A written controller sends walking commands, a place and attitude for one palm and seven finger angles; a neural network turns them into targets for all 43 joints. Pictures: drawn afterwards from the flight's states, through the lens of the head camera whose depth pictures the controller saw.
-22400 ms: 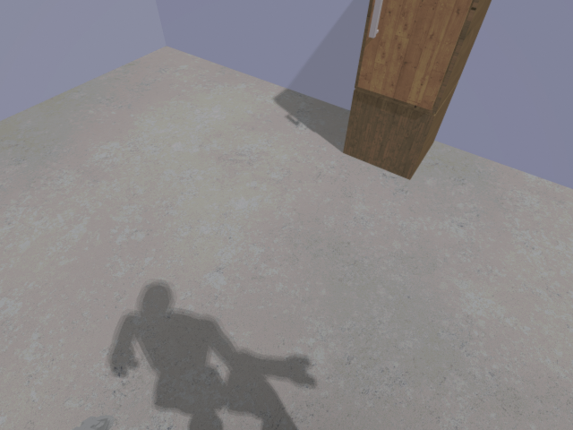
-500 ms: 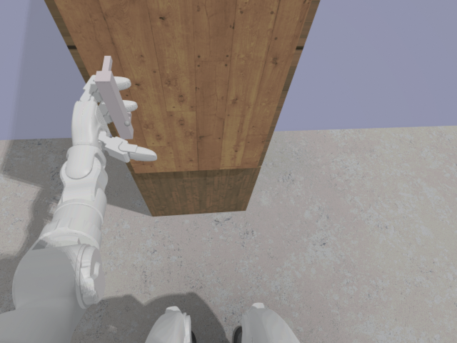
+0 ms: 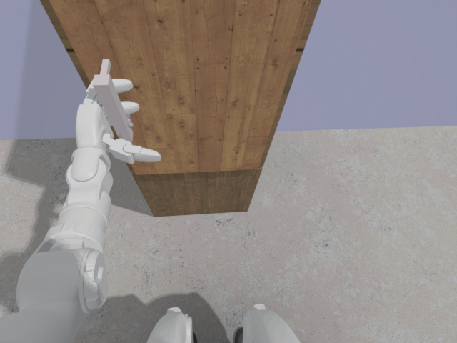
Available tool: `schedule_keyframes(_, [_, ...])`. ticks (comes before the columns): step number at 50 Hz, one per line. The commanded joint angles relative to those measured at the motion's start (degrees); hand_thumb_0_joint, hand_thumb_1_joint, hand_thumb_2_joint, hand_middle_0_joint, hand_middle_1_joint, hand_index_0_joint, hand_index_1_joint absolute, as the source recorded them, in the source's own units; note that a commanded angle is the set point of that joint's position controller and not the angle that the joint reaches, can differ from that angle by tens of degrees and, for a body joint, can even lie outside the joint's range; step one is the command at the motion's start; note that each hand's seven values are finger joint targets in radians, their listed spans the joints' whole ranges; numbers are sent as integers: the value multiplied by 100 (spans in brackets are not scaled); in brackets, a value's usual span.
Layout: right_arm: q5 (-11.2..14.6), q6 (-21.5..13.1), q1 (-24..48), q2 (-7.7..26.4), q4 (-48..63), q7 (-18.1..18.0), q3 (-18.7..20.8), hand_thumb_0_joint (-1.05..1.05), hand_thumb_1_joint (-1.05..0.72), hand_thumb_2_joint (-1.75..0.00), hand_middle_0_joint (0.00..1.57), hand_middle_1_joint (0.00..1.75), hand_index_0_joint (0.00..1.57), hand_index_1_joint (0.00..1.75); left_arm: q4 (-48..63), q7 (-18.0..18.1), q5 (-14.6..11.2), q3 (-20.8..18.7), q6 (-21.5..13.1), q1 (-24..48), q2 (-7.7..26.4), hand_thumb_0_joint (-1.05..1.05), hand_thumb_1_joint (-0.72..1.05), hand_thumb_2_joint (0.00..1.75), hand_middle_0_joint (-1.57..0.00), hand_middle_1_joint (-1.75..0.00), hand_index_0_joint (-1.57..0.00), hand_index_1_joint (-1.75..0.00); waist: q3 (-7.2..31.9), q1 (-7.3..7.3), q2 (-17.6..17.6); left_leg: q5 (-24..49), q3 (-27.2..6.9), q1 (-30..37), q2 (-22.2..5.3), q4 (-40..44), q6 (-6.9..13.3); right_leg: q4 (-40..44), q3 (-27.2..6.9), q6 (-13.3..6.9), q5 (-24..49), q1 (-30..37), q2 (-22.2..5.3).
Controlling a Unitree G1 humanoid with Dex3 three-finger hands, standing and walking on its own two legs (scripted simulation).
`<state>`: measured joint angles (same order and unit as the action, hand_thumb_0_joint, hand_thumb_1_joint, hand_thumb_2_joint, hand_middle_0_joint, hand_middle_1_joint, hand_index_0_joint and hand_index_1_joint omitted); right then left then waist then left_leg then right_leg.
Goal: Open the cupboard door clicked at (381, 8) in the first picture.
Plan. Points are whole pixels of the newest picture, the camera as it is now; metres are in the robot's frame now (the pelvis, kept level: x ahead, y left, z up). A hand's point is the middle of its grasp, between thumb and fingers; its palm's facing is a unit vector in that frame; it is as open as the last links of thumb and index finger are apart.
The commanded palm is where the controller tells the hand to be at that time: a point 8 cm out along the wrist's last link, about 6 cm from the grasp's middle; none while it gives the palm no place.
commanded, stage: slide the fingers in behind the handle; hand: left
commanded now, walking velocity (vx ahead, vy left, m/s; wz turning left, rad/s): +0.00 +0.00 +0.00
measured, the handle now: (117, 103) +0.53 +0.18 +0.06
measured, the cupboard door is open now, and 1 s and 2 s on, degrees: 0 2 39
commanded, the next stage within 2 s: close the thumb around the handle in 0.14 s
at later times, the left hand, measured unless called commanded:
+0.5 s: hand (130, 126) +0.48 +0.15 +0.05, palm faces +0.03 -1.00 -0.01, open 12.2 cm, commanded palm +0.45 +0.19 +0.06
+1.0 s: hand (129, 128) +0.47 +0.15 +0.05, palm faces +0.05 -1.00 -0.01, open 5.7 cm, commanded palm +0.45 +0.19 +0.06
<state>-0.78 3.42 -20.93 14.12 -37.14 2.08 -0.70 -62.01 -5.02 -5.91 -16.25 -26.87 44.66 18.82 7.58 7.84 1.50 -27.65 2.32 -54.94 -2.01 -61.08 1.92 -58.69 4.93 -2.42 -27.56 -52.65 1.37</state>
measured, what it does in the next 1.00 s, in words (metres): stands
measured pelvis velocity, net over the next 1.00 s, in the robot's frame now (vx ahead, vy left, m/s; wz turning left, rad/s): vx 0.00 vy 0.01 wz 0.00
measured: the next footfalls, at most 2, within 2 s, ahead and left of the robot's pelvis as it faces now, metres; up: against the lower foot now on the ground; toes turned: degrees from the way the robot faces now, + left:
none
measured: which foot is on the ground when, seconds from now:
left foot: down 0.00-1.00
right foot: down 0.00-1.00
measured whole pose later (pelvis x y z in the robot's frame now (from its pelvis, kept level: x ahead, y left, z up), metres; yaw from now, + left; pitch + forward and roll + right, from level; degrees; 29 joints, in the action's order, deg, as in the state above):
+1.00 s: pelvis +0.00 +0.01 +0.00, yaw +0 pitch +21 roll -2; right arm -0.8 3.2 -20.5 13.9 -37.6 2.2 -0.3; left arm -60.1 -3.1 -6.0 -14.9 -27.2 42.6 16.8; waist 7.8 7.2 1.7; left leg -27.8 2.6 -54.0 -1.6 -60.9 2.4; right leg -58.4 4.4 -1.9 -27.5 -51.7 1.2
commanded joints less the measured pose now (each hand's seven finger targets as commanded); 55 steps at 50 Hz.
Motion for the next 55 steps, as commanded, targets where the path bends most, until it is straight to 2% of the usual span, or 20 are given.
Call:
schedule_keyframes(1, [0, -111, -800, 934, 374, -73, 328, 0, -90, -90, 20, 30, 20, 30, 1340, -145, -3, -16, -521, 2415, 904, 0, -50, 30, -30, -120, -30, -120, 2756, 78, 374, 2534, -411, 2081, 150, 510, -28, 624, -410, 111, 2613, 1212, 166])
schedule_keyframes(3, [8, -107, -770, 927, 385, -76, 317, 0, -90, -90, 20, 30, 20, 30, 1220, -160, -14, -50, -497, 2284, 913, 0, -50, 30, -30, -120, -30, -120, 2588, 72, 245, 2398, -397, 1922, 156, 521, -26, 645, -415, 118, 2540, 1233, 161])
schedule_keyframes(6, [21, -107, -747, 917, 396, -74, 326, 0, -90, -90, 20, 30, 20, 30, 1295, -166, -12, 33, -519, 2320, 816, 0, -50, 30, -30, -120, -30, -120, 2637, 55, 501, 2574, -418, 2182, 142, 526, -50, 627, -389, 99, 2541, 1070, 163])
schedule_keyframes(7, [13, -115, -736, 892, 403, -67, 327, 0, -90, -90, 20, 30, 20, 30, 1439, -166, -29, 209, -533, 2436, 607, 0, -50, 30, -30, -120, -30, -120, 2694, 127, 481, 2674, -443, 2295, 124, 515, -52, 609, -361, 107, 2575, 1007, 163])
schedule_keyframes(12, [4, -109, -745, 922, 373, -57, 346, 0, -90, -90, 20, 30, 20, 30, 1360, -88, -9, 165, -527, 2362, 622, 0, -50, 30, -30, -120, -30, -120, 2629, 105, 420, 2739, -473, 2331, 109, 512, -72, 598, -335, 108, 2528, 912, 173])
schedule_keyframes(13, [1, -114, -730, 914, 376, -48, 350, 0, -90, -90, 20, 30, 20, 30, 1452, -96, -11, 274, -537, 2441, 494, 0, -44, 32, -30, -121, -30, -121, 2694, 147, 366, 2744, -494, 2379, 108, 513, -72, 594, -316, 113, 2512, 901, 169])
schedule_keyframes(16, [-6, -104, -753, 942, 360, -62, 356, 0, -90, -90, 20, 30, 20, 30, 1364, -73, 13, 60, -531, 2358, 740, 0, -28, 40, -32, -122, -32, -122, 2718, 69, 385, 2806, -495, 2349, 109, 501, -79, 568, -323, 102, 2545, 938, 169])
schedule_keyframes(22, [-5, -107, -725, 913, 388, -53, 358, 0, -90, -90, 20, 30, 20, 30, 1513, -76, -19, 183, -538, 2337, 558, 0, 6, 54, -34, -126, -34, -126, 2810, 79, 393, 2883, -502, 2452, 103, 510, -85, 580, -307, 106, 2562, 950, 171])
schedule_keyframes(28, [2, -114, -699, 913, 372, -72, 345, 0, -90, -90, 20, 30, 20, 30, 1360, -80, -8, 153, -509, 2309, 607, 0, 40, 68, -36, -130, -36, -130, 2586, 106, 297, 2579, -461, 2212, 118, 535, -72, 621, -326, 113, 2458, 981, 168])
schedule_keyframes(31, [-1, -117, -714, 932, 375, -79, 348, 0, -90, -90, 20, 30, 20, 30, 1472, -72, -7, 30, -540, 2339, 785, 0, 56, 76, -38, -131, -38, -131, 2747, 58, 442, 2660, -473, 2328, 118, 536, -79, 604, -340, 100, 2475, 995, 164])
schedule_keyframes(33, [6, -125, -674, 910, 398, -69, 338, 0, -90, -90, 20, 30, 20, 30, 1433, -95, -25, 129, -528, 2251, 629, 0, 68, 80, -38, -133, -38, -133, 2616, 54, 452, 2609, -459, 2299, 120, 563, -87, 631, -322, 96, 2411, 967, 171])
schedule_keyframes(35, [1, -123, -721, 943, 404, -79, 344, 0, -90, -90, 20, 30, 20, 30, 1383, -100, -31, 76, -531, 2272, 705, 0, 79, 85, -39, -134, -39, -134, 2605, 74, 289, 2604, -494, 2254, 120, 548, -66, 612, -319, 89, 2399, 971, 181])
schedule_keyframes(37, [9, -123, -711, 925, 377, -81, 350, 0, -90, -90, 20, 30, 20, 30, 1426, -89, 1, 108, -542, 2296, 688, 0, 90, 90, -40, -135, -40, -135, 2702, 47, 479, 2672, -488, 2366, 109, 548, -94, 595, -318, 90, 2408, 917, 170])
schedule_keyframes(40, [-10, -141, -720, 915, 377, -63, 357, 0, -90, -90, 20, 30, 20, 30, 1498, -74, -19, 320, -549, 2452, 417, 0, 90, 90, -40, -135, -40, -135, 2663, 157, 537, 2765, -523, 2525, 88, 522, -91, 601, -277, 87, 2351, 713, 188])
schedule_keyframes(41, [-7, -132, -733, 952, 327, -70, 373, 0, -90, -90, 20, 30, 20, 30, 1504, -47, -4, 149, -567, 2444, 651, 0, 90, 90, -40, -135, -40, -135, 2699, 90, 518, 2756, -540, 2521, 78, 531, -115, 594, -287, 87, 2331, 740, 178])
schedule_keyframes(46, [-3, -144, -703, 924, 355, -40, 377, 0, -90, -90, 20, 30, 20, 30, 1626, -9, 7, 374, -587, 2260, 370, 0, 90, 90, -40, -135, -40, -135, 2792, 96, 455, 2851, -550, 2642, 76, 552, -111, 610, -262, 89, 2383, 775, 190])
schedule_keyframes(50, [-20, -150, -724, 960, 322, -81, 377, 0, -90, -90, 20, 30, 20, 30, 1547, 34, 70, 124, -635, 2536, 733, 0, 90, 90, -40, -135, -40, -135, 2619, 112, 369, 2457, -503, 2314, 120, 560, -68, 634, -332, 89, 2282, 908, 173])
schedule_keyframes(52, [-13, -151, -696, 925, 319, -79, 354, 0, -90, -90, 20, 30, 20, 30, 1456, -2, 86, 247, -634, 2482, 589, 0, 90, 90, -40, -135, -40, -135, 2681, 119, 349, 2484, -510, 2337, 117, 561, -82, 616, -315, 93, 2290, 897, 165])
schedule_keyframes(53, [-7, -138, -716, 980, 295, -103, 361, 0, -90, -90, 20, 30, 20, 30, 1291, 1, 103, -111, -619, 2368, 1031, 0, 90, 90, -40, -135, -40, -135, 2596, 42, 269, 2391, -474, 2161, 126, 547, -67, 634, -359, 96, 2286, 988, 164])
schedule_keyframes(55, [0, -127, -685, 962, 431, -101, 336, 0, -90, -90, 20, 30, 20, 30, 1411, -97, 67, -124, -621, 2007, 1033, 0, 90, 90, -40, -135, -40, -135, 2700, -84, 377, 2461, -439, 2146, 164, 597, -53, 617, -383, 73, 2409, 1220, 162])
